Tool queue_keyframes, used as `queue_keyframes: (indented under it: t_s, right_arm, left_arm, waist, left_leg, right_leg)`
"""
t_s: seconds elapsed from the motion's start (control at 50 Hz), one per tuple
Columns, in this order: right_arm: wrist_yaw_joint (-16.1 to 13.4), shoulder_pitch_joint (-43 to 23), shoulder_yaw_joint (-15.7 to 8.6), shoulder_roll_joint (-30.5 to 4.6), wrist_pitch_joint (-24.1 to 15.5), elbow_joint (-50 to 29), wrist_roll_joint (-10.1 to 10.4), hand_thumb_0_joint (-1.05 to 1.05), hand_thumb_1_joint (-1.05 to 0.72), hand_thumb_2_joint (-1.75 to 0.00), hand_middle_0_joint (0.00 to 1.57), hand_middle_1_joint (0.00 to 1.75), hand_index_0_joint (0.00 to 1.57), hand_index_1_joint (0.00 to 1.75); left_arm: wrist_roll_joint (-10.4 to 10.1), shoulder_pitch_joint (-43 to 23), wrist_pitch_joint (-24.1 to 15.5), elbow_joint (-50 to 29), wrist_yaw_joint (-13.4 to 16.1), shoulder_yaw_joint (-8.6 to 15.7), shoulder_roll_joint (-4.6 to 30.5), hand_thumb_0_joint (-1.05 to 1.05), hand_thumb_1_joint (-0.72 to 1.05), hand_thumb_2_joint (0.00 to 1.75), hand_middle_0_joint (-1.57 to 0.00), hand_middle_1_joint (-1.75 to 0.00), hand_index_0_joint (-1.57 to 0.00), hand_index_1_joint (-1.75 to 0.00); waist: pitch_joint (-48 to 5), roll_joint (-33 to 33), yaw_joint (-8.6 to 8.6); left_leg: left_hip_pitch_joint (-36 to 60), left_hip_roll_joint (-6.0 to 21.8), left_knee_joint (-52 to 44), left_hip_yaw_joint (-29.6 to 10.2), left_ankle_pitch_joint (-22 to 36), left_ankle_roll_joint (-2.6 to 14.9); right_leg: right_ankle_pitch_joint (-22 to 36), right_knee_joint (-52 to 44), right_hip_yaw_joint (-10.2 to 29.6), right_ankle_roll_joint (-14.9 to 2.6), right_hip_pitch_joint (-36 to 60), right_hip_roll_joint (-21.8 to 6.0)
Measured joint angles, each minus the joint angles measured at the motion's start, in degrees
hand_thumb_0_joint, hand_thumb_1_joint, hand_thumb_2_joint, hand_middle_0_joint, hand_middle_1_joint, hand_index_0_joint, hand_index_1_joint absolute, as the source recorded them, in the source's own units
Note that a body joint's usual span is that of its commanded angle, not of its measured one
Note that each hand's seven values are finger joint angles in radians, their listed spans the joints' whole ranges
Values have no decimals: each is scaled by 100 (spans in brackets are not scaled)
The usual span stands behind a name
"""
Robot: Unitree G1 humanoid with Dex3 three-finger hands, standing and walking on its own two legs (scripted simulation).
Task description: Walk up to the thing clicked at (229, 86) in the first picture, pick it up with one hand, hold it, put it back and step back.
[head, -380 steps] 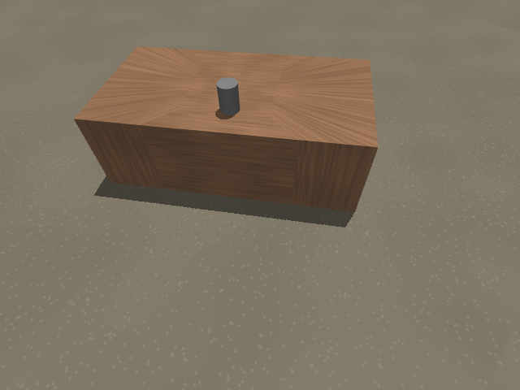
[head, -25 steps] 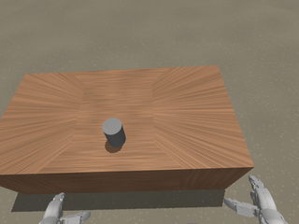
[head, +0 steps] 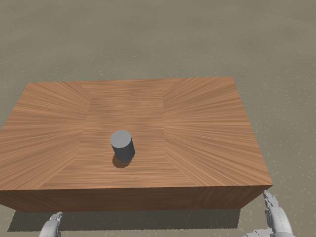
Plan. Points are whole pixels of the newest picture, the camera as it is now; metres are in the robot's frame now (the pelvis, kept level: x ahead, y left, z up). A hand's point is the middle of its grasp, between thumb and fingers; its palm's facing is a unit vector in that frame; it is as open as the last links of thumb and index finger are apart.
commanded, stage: go down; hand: left
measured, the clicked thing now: (123, 146) +0.51 +0.16 -0.27
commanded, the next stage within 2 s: none
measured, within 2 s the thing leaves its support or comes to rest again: neither
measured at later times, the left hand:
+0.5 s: hand (67, 236) +0.16 +0.26 -0.10, palm faces +0.07 -0.95 -0.32, open 17.5 cm
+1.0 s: hand (53, 200) +0.24 +0.29 -0.05, palm faces +0.16 -0.95 -0.27, open 17.5 cm
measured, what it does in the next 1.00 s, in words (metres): stands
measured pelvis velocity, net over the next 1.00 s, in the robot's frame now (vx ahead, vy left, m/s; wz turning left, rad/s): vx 0.00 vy -0.01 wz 0.02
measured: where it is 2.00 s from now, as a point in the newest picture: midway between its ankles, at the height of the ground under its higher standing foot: outside the picture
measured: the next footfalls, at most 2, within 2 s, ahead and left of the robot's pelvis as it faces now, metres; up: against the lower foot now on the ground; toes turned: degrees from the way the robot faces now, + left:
none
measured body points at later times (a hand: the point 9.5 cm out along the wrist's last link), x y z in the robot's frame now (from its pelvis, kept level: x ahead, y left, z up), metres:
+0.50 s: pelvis +0.00 +0.00 -0.01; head +0.04 +0.00 +0.44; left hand +0.15 +0.31 -0.08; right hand +0.16 -0.27 -0.08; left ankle +0.00 +0.11 -0.72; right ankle +0.00 -0.15 -0.72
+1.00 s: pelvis +0.00 -0.01 -0.02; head +0.03 +0.01 +0.43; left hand +0.23 +0.34 -0.03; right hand +0.16 -0.26 -0.06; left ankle +0.00 +0.11 -0.72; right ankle +0.00 -0.15 -0.72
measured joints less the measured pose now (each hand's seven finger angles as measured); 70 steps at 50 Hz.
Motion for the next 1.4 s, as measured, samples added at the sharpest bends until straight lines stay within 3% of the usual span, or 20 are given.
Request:
queue_keyframes:
  t_s: [0.66,0.86,0.96,1.1,1.22,1.4]
  right_arm:
    - [-108,731,209,177,-57,-1317,50,-1,53,-4,6,5,6,5]
    - [-236,1022,393,228,-88,-1927,97,-1,53,-4,6,5,6,5]
    - [-281,1034,426,238,-195,-1908,115,-1,53,-4,6,5,6,5]
    - [-266,937,467,147,-247,-1608,141,-1,53,-5,6,5,6,5]
    - [-150,872,480,107,-301,-1498,117,-1,53,-5,6,5,6,5]
    - [-80,748,448,7,-281,-1353,68,-1,53,-5,6,5,6,5]
  left_arm:
    - [-156,644,359,-1316,-297,402,199,-1,-59,8,-8,-6,-7,-7]
    - [-244,228,292,-1253,-470,645,416,-1,-59,10,-8,-6,-6,-7]
    - [-366,-419,119,-906,-675,918,669,-1,-58,10,-7,-6,-6,-7]
    - [-524,-1435,-245,106,-1211,1205,1130,-1,-56,9,-6,-4,-5,-5]
    - [-575,-2177,-858,1121,-1630,1430,1399,-1,-58,7,-6,-4,-6,-4]
    - [-579,-2967,-1747,2186,-1947,1782,1729,-1,-57,6,-6,-4,-6,-4]
  waist:
    - [-238,-30,-26]
    - [-293,-82,-29]
    - [-300,-123,-59]
    - [-305,-116,-144]
    - [-231,-143,-179]
    - [-171,-223,-242]
  left_leg:
    - [-407,25,590,-92,-333,-19]
    - [-496,26,774,-153,-418,-44]
    - [-523,31,824,-184,-422,-54]
    - [-561,52,832,-132,-399,-38]
    - [-697,73,843,-55,-353,-21]
    - [-880,99,853,-24,-288,-18]
  right_leg:
    - [-333,544,-60,-8,-356,7]
    - [-446,740,-110,-26,-425,3]
    - [-456,782,-136,-39,-439,9]
    - [-403,778,-81,-34,-498,30]
    - [-331,800,1,-25,-676,50]
    - [-239,791,37,-29,-869,78]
